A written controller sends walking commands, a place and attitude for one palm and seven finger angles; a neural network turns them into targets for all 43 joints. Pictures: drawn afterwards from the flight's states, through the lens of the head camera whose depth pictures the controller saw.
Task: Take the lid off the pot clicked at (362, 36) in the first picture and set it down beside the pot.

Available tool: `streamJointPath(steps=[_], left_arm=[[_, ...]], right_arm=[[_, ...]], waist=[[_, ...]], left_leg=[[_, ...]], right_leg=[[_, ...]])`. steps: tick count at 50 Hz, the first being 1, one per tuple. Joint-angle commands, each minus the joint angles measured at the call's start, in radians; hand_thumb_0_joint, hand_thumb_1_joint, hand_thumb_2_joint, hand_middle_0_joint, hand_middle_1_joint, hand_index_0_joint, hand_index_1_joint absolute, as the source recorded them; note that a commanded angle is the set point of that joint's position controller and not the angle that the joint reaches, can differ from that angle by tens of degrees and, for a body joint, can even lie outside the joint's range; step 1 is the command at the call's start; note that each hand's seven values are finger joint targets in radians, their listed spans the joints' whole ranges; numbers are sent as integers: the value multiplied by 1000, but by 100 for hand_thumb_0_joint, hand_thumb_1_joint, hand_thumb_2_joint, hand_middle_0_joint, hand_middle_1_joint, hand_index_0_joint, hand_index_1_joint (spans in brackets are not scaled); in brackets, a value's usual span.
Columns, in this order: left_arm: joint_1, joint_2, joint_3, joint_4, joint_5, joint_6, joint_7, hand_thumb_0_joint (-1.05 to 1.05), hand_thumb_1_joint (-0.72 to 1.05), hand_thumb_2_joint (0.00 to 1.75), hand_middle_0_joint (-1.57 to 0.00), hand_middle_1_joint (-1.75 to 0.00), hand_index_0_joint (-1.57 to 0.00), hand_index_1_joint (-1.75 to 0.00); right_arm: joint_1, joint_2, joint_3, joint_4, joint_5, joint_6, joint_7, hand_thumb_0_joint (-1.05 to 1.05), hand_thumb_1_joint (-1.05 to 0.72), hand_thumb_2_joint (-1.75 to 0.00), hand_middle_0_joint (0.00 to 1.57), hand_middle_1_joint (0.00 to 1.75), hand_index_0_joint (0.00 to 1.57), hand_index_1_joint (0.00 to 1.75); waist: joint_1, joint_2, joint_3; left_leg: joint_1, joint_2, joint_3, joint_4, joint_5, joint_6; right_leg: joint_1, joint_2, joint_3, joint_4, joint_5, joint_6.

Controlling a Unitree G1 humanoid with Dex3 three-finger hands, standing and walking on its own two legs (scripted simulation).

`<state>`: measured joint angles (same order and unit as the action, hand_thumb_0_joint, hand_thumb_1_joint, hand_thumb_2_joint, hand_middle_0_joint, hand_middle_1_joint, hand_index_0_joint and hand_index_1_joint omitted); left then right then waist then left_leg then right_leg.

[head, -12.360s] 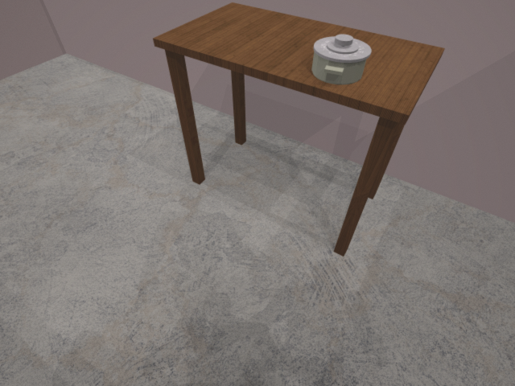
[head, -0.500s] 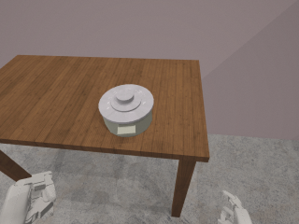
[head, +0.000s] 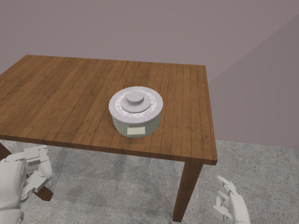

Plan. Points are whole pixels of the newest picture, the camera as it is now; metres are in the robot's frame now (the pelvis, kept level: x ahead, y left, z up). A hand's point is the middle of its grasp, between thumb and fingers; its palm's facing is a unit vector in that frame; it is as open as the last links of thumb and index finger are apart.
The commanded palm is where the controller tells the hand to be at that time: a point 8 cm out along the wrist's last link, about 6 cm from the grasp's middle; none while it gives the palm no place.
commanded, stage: raise the hand higher, near the body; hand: left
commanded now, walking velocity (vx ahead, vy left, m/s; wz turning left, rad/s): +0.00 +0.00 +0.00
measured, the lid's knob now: (135, 97) +0.45 +0.11 +0.11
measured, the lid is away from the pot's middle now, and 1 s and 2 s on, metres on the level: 0.00 0.00 0.00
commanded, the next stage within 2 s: reach forward and open the fingers in 0.08 s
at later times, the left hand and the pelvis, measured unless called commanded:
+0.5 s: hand (34, 160) +0.19 +0.27 +0.15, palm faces +0.01 -0.03 -1.00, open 3.0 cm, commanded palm +0.16 +0.27 +0.20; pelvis -0.01 +0.01 +0.00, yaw -1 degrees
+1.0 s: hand (46, 145) +0.21 +0.25 +0.16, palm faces -0.12 +0.01 -0.99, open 8.0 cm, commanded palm +0.20 +0.25 +0.22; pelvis -0.04 -0.01 +0.00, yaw +0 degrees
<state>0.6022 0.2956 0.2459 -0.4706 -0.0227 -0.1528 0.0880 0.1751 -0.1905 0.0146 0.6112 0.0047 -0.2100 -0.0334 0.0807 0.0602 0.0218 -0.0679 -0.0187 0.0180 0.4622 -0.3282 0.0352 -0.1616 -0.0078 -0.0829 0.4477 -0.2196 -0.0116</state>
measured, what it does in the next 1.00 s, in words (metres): stands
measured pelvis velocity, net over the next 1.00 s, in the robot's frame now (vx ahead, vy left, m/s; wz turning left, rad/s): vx -0.04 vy -0.01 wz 0.00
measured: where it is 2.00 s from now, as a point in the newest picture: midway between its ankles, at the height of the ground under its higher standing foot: outside the picture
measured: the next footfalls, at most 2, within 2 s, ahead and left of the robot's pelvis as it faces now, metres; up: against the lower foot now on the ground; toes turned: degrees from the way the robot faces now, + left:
none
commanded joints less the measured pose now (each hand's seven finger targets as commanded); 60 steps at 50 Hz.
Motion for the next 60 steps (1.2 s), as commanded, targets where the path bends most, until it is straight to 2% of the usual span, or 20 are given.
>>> streamJointPath(steps=[1, 9, 10, 11, 12, 15, 18, 25, 29, 33, 37, 38, 42, 46, 47, 49, 52, 54, 57, 60], left_arm=[[-75, 148, 109, -237, -12, -64, 19, 0, 90, 90, -130, -150, -130, -150], [-121, 172, 153, -260, -21, -73, 24, 0, 90, 90, -130, -150, -130, -150], [-148, 377, 104, -299, 414, 32, 70, 0, 87, 92, -129, -146, -129, -146], [-176, 282, 68, -383, 424, 89, 91, 0, 84, 94, -128, -143, -128, -143], [-164, 309, 58, -371, 529, 141, 104, 0, 81, 96, -128, -139, -128, -139], [-92, 419, 101, -315, 725, 257, 85, 0, 71, 103, -125, -129, -125, -129], [-194, 485, 77, -272, 798, 312, 2, 0, 62, 109, -123, -118, -123, -118], [-290, 573, 46, -167, 752, 286, -220, 0, 39, 124, -116, -93, -116, -93], [-425, 681, 104, -126, 746, 243, -312, 0, 26, 132, -112, -79, -112, -79], [-514, 679, 82, -83, 727, 212, -381, 0, 14, 140, -107, -65, -107, -65], [-508, 679, 108, -13, 708, 186, -396, 0, 2, 145, -101, -51, -101, -51], [-612, 683, 86, -23, 708, 170, -403, 0, -1, 146, -100, -47, -100, -47], [-648, 695, 95, 0, 713, 165, -387, 0, -12, 149, -95, -33, -95, -33], [-777, 710, 66, 97, 728, 175, -391, 0, -24, 152, -90, -19, -90, -19], [-746, 698, 71, 101, 727, 185, -386, 0, -26, 153, -89, -15, -89, -15], [-875, 703, 37, 57, 729, 174, -392, 0, -32, 156, -87, -8, -87, -8], [-811, 698, 51, 148, 735, 200, -394, 0, -32, 154, -86, -8, -86, -8], [-913, 708, 31, 150, 745, 202, -403, 0, -32, 154, -86, -8, -86, -8], [-923, 684, 13, 169, 747, 219, -402, 0, -32, 153, -86, -8, -86, -8], [-1002, 693, -10, 217, 759, 232, -419, 0, -32, 153, -86, -8, -86, -8]], right_arm=[[-108, -100, -30, -158, -2, -47, -5, 0, -90, -90, 20, 30, 20, 30], [-114, -106, -30, -155, 0, -41, -1, 0, -90, -90, 20, 30, 20, 30], [-152, -194, -13, -180, -25, 35, 11, 0, -90, -90, 20, 30, 20, 30], [-164, -151, -18, -236, -22, 77, 23, 0, -90, -90, 20, 30, 20, 30], [-180, -154, -20, -241, -12, 104, 32, 0, -90, -90, 20, 30, 20, 30], [-193, -188, -29, -254, -9, 214, 46, 0, -90, -90, 20, 30, 20, 30], [-249, -188, -24, -264, 20, 270, 41, 0, -90, -90, 20, 30, 20, 30], [-217, -190, -31, -226, 37, 242, 19, 0, -90, -90, 20, 30, 20, 30], [-201, -194, -29, -210, 34, 224, 13, 0, -90, -90, 20, 30, 20, 30], [-189, -192, -27, -214, 35, 216, 20, 0, -90, -90, 20, 30, 20, 30], [-193, -195, -29, -230, 40, 204, 26, 0, -90, -90, 20, 30, 20, 30], [-182, -195, -28, -220, 38, 208, 22, 0, -90, -90, 20, 30, 20, 30], [-201, -197, -28, -238, 43, 188, 21, 0, -90, -90, 20, 30, 20, 30], [-193, -198, -24, -220, 44, 192, 10, 0, -90, -90, 20, 30, 20, 30], [-199, -203, -25, -237, 49, 188, 16, 0, -90, -90, 20, 30, 20, 30], [-211, -190, -20, -233, 47, 185, 12, 0, -90, -90, 20, 30, 20, 30], [-203, -201, -23, -239, 52, 180, 16, 0, -90, -90, 20, 30, 20, 30], [-209, -197, -19, -230, 49, 188, 14, 0, -90, -90, 20, 30, 20, 30], [-205, -200, -21, -241, 57, 183, 20, 0, -90, -90, 20, 30, 20, 30], [-207, -203, -19, -230, 55, 193, 14, 0, -90, -90, 20, 30, 20, 30]], waist=[[-13, 3, -51], [-9, -16, -65], [12, 91, -55], [11, 130, -53], [25, 147, -57], [41, 34, -152], [22, 8, -173], [-3, -21, -184], [-6, -19, -191], [-12, 1, -189], [-8, -17, -180], [-16, -26, -194], [-7, 22, -201], [-6, -3, -159], [-11, 10, -176], [-9, 27, -206], [-8, 22, -173], [-7, -13, -176], [-17, 27, -175], [-13, -25, -177]], left_leg=[[-95, 35, -51, -88, 323, -27], [-100, 39, -57, -91, 329, -37], [-219, 25, -26, -78, 340, -56], [-223, 29, -25, -79, 362, -72], [-229, 37, -28, -76, 345, -75], [-224, 33, -24, -67, 345, -55], [-213, 31, -31, -75, 283, -23], [-133, 20, -50, -80, 409, 2], [-119, 10, -55, -82, 446, 8], [-106, -5, -48, -87, 435, 10], [-107, -5, -45, -80, 374, 12], [-122, -13, -38, -96, 336, 10], [-111, -9, -46, -93, 292, 9], [-167, -10, -36, -124, 195, 8], [-152, -7, -45, -109, 202, 6], [-158, -10, -42, -127, 187, 6], [-167, -5, -48, -114, 171, 5], [-191, -6, -41, -131, 164, 4], [-169, -7, -50, -119, 162, 6], [-203, -8, -33, -132, 123, 7]], right_leg=[[79, -8, 23, -40, 155, -6], [88, -9, 20, -32, 151, -10], [8, 9, 36, 13, 144, -17], [9, -5, -2, 24, 121, -32], [5, 8, 25, 35, 100, -38], [57, 15, 57, 34, 116, -46], [68, 6, 69, 10, 99, -31], [73, -13, 45, -39, 216, 2], [94, -15, 41, -50, 250, 7], [84, -12, 28, -63, 235, 8], [70, 3, 38, -73, 191, 6], [77, -12, 32, -81, 151, 11], [71, 1, 46, -77, 98, 1], [56, -18, 47, -91, -10, 5], [60, -4, 57, -81, 1, -4], [81, -21, 51, -77, -23, 2], [55, -7, 62, -73, -31, -8], [72, -22, 56, -68, -40, -4], [41, -6, 54, -62, -32, -10], [55, -22, 61, -66, -75, -2]])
